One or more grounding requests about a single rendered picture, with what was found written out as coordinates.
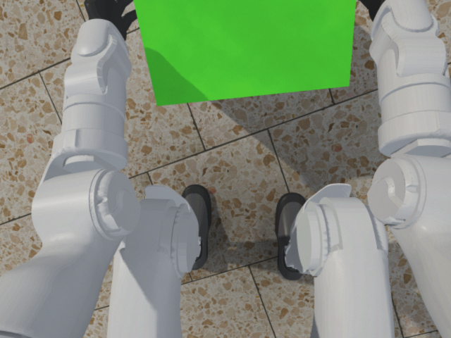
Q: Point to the right robot hand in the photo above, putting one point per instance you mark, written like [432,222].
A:
[373,6]

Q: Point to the robot right thigh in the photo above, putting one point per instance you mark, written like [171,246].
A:
[352,296]

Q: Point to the right robot forearm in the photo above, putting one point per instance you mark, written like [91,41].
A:
[414,89]

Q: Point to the left robot upper arm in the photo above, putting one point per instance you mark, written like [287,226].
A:
[81,219]

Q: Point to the left robot forearm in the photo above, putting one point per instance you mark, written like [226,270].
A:
[92,132]

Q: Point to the carton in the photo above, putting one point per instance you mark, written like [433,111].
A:
[205,50]

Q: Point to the right robot shin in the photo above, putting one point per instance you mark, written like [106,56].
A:
[330,190]

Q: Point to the left robot hand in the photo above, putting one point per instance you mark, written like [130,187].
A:
[112,11]

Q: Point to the right robot upper arm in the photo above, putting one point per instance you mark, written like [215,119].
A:
[412,195]

